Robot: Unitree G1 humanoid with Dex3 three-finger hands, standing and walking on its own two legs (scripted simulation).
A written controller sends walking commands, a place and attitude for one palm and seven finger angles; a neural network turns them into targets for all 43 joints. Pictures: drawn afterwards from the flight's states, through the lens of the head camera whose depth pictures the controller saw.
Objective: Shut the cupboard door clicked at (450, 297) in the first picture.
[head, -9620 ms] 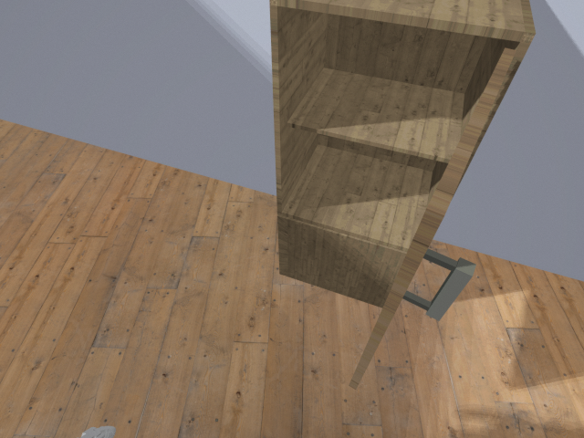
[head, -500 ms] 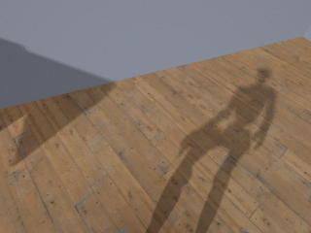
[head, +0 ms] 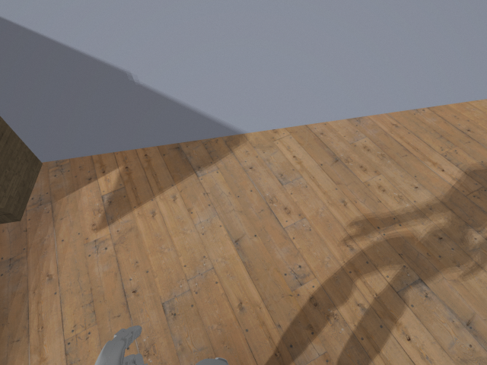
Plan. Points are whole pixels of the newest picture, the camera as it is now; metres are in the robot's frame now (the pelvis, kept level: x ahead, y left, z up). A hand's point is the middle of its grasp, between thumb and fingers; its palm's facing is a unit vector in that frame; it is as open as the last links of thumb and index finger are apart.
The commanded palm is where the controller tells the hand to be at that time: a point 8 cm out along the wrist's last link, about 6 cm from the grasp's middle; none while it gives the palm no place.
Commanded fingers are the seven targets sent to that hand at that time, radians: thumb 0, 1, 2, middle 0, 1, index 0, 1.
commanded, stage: walk to a spot facing it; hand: left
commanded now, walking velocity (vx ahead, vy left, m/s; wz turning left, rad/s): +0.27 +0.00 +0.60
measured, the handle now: out of the picture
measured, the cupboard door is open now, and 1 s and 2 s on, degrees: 79 79 79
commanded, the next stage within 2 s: turn to face it in 1.78 s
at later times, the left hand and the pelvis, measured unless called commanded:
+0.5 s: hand out of the picture -0.11 +0.21 -0.17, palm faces +0.41 -0.88 -0.23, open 7.4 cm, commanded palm none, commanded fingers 0.00 0.90 0.90 -0.20 -0.30 -0.20 -0.30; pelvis +0.07 +0.08 -0.01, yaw +19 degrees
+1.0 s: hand (91, 269) +0.33 +0.37 -0.15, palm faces +0.36 -0.92 -0.18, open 7.4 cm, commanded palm none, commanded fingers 0.00 0.90 0.90 -0.20 -0.30 -0.20 -0.30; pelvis +0.26 +0.15 +0.00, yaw +25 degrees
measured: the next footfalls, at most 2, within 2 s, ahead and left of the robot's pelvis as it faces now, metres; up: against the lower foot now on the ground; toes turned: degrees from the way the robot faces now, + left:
left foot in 0.48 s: +0.12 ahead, +0.20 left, +0.00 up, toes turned +26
right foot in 1.04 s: +0.47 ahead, +0.12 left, +0.00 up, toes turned +19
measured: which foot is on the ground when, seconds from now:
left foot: up 0.00-0.46, down 0.48-1.00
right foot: down 0.00-0.48, up 0.50-1.00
